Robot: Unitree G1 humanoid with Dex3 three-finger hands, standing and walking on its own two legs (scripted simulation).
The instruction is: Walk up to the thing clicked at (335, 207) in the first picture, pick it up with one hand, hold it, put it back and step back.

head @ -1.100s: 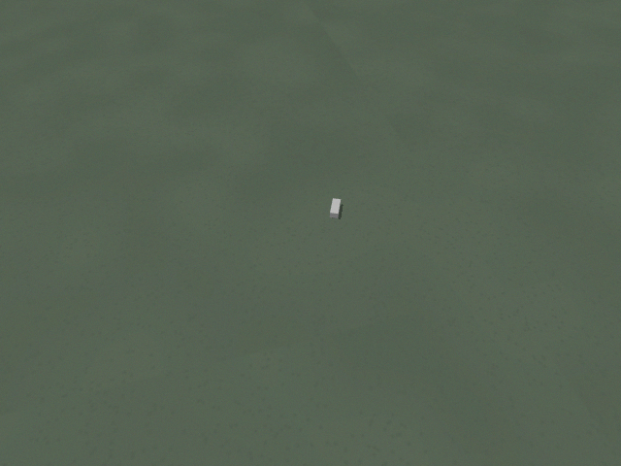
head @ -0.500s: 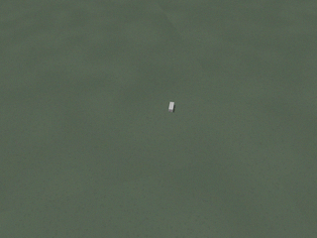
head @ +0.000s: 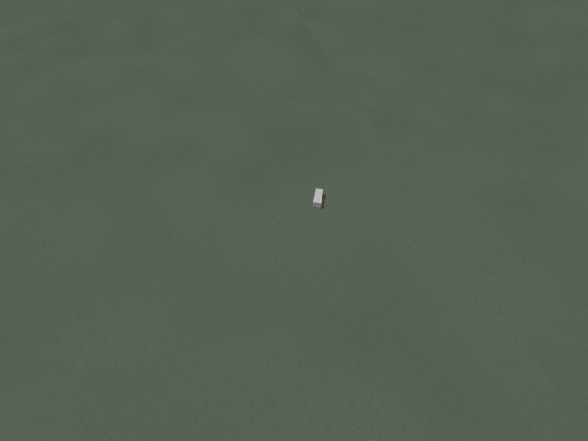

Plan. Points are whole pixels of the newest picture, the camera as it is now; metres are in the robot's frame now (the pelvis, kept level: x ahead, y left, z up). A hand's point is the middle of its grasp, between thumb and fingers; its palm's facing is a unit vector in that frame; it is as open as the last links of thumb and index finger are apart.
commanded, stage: stand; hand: left
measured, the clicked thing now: (318, 198) +1.27 -0.11 -0.77
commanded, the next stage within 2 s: walk up in 0.02 s
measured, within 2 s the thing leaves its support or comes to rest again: neither
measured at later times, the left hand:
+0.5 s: hand (99, 336) +0.32 +0.35 -0.12, palm faces -0.40 -0.77 -0.50, open 7.4 cm
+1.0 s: hand (172, 203) +0.66 +0.30 -0.15, palm faces -0.62 -0.54 -0.57, open 7.4 cm
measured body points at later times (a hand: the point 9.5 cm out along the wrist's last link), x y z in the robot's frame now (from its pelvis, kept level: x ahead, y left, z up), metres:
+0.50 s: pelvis +0.12 +0.08 -0.01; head +0.13 +0.06 +0.44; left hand +0.34 +0.39 -0.09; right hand +0.03 -0.24 -0.13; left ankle +0.09 +0.22 -0.75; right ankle +0.12 -0.04 -0.70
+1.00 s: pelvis +0.41 +0.12 -0.05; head +0.39 +0.08 +0.40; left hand +0.69 +0.33 -0.12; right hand +0.25 -0.21 -0.14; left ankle +0.61 +0.16 -0.74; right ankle +0.21 -0.05 -0.75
